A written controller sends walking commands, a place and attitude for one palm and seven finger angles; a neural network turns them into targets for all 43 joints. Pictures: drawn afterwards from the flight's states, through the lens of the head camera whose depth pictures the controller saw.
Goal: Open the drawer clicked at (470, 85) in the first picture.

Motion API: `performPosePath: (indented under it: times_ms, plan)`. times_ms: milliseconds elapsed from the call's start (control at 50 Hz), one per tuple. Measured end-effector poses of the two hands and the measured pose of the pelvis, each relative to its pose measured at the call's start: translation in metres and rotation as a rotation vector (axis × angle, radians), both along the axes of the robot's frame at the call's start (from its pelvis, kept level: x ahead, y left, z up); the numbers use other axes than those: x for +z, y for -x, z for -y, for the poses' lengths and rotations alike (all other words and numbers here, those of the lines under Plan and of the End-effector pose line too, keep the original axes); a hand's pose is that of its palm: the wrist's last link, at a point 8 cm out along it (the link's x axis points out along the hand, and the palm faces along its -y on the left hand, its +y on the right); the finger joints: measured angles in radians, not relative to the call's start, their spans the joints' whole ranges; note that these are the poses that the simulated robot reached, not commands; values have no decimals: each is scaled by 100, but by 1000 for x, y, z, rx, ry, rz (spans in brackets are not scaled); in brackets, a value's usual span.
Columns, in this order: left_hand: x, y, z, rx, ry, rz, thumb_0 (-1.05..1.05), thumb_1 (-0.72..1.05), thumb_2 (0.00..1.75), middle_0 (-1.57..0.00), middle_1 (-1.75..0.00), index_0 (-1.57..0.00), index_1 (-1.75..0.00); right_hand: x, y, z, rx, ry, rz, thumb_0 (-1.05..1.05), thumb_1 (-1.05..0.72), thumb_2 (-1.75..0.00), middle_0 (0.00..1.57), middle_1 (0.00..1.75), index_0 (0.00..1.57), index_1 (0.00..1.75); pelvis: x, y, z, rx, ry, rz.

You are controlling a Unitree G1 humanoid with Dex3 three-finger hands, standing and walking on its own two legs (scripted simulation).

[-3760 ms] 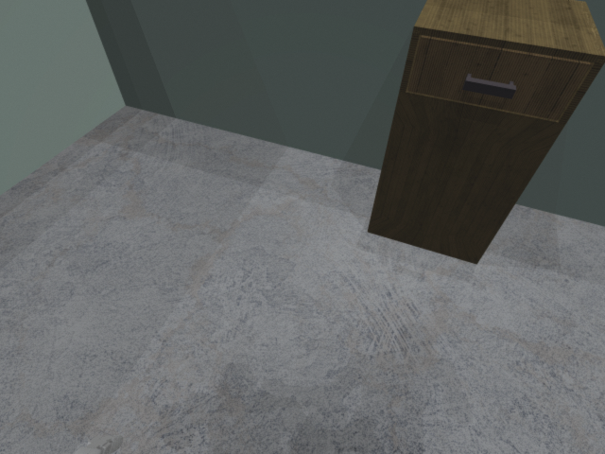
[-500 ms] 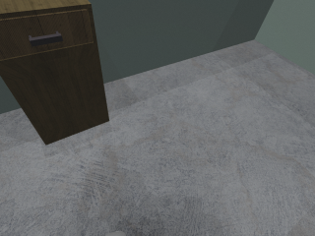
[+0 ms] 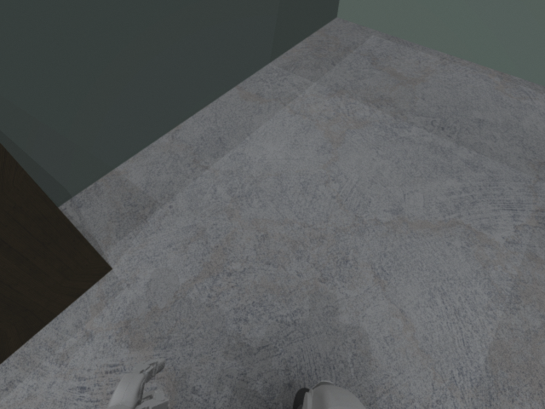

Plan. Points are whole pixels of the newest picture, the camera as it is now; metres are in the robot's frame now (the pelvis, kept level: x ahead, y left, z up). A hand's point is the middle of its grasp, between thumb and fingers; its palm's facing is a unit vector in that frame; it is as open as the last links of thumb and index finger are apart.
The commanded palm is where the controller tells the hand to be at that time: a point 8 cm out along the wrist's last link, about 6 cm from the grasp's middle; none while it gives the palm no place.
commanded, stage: turn to face it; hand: left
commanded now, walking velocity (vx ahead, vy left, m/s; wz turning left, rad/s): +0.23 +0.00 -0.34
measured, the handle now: out of the picture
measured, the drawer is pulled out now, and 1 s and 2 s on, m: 0.00 0.00 0.00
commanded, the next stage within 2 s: take the last steps up to it in 1.76 s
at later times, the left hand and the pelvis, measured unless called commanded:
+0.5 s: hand (150, 401) +0.16 +0.21 -0.17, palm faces +0.18 -0.97 -0.15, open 7.3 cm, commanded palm none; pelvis +0.14 +0.03 +0.01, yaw +7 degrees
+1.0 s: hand (144, 368) +0.20 +0.22 -0.12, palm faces +0.37 -0.89 -0.27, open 7.3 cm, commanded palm none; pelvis +0.15 -0.02 +0.02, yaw +22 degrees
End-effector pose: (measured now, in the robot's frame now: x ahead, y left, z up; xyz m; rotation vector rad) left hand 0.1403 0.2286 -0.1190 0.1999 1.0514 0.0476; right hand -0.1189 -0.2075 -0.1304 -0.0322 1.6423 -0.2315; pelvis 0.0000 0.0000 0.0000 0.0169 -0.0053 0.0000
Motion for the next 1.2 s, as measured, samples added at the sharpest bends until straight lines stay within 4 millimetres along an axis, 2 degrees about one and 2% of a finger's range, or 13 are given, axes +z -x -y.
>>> performPosePath:
  times_ms: [40, 80, 160, 220, 280, 380, 500, 640, 780, 880, 980, 1080, 1200]
  plan:
    - [0, -18, 6, 4, -4, 21, 0, 91, 90, -20, -30, -20, -30, -5, -29, 10, -3, 8, 21, 0, -91, -90, 20, 30, 20, 30, -1, -15, 6, -14, 5, 11]
    - [3, -24, 10, 8, -10, 3, 0, 91, 90, -20, -30, -20, -30, -5, -72, 22, 8, 31, 96, 1, -91, -90, 20, 30, 20, 30, 4, -28, 10, -28, 11, 19]
    - [10, -22, 13, 3, -28, -71, 0, 91, 90, -20, -30, -20, -30, 7, -169, 40, 47, 78, 302, 0, -91, -90, 20, 30, 20, 30, 18, -53, 12, -53, 19, 11]
    - [14, -23, 6, 35, -42, -100, 0, 93, 90, -20, -30, -21, -30, 18, -228, 43, 77, 93, 421, 0, -91, -90, 20, 30, 19, 30, 24, -71, 10, -46, 27, 9]
    - [13, -24, 2, 70, -28, -112, 0, 93, 90, -20, -30, -21, -30, 24, -269, 36, 119, 87, 470, 0, -91, -90, 20, 30, 19, 30, 26, -89, 7, -16, 39, 17]
    - [-1, -23, -7, 170, 21, -121, 0, 92, 90, -20, -30, -21, -30, 26, -314, 13, 221, 65, 450, 0, -91, -90, 20, 30, 19, 30, 23, -116, -5, 53, 60, 31]
    - [-23, -4, -30, 280, 49, -212, 0, 91, 90, -20, -30, -21, -30, 22, -350, -14, 320, 69, 426, 0, -91, -90, 20, 30, 20, 30, 11, -136, -28, 120, 53, 22]
    - [-6, 7, -56, 336, 15, -264, 1, 91, 90, -20, -30, -20, -30, 32, -359, -20, 351, 78, 388, 0, -91, -90, 20, 30, 20, 30, 25, -143, -37, 172, 56, -13]
    - [8, -6, -66, 391, -29, -210, 1, 91, 90, -20, -30, -20, -30, 34, -369, -9, 387, 71, 360, 0, -91, -90, 20, 30, 20, 30, 29, -149, -29, 247, 62, -26]
    - [17, -26, -56, 415, -50, -127, 0, 91, 90, -20, -30, -20, -30, 28, -380, 11, 420, 61, 354, 0, -90, -90, 20, 30, 20, 30, 27, -151, -11, 308, 55, -29]
    - [25, -36, -32, 445, -80, -30, 0, 91, 90, -20, -30, -20, -30, 12, -400, 36, 459, 36, 365, 0, -90, -90, 20, 30, 20, 30, 17, -153, 14, 372, 26, -32]
    - [36, -13, -7, 505, -80, -37, 0, 91, 90, -20, -30, -21, -30, 15, -427, 44, 533, 18, 380, 0, -91, -90, 20, 30, 20, 30, 24, -154, 26, 448, 11, -5]
    - [31, 25, 9, 595, -52, -86, 0, 90, 90, -21, -30, -21, -30, 23, -454, 31, 640, -2, 385, 0, -91, -90, 20, 30, 19, 30, 28, -154, 30, 543, -14, 3]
